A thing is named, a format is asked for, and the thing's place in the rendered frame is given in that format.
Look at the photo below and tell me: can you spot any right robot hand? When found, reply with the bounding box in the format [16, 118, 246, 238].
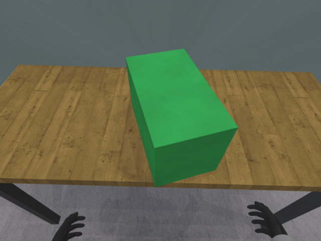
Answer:
[247, 201, 288, 238]

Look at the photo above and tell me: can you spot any left robot hand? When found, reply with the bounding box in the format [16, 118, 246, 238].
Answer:
[52, 212, 85, 241]

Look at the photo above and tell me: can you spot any table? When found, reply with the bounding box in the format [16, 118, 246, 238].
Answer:
[0, 65, 321, 229]

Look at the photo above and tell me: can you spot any carton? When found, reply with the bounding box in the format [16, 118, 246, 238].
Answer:
[125, 49, 238, 187]

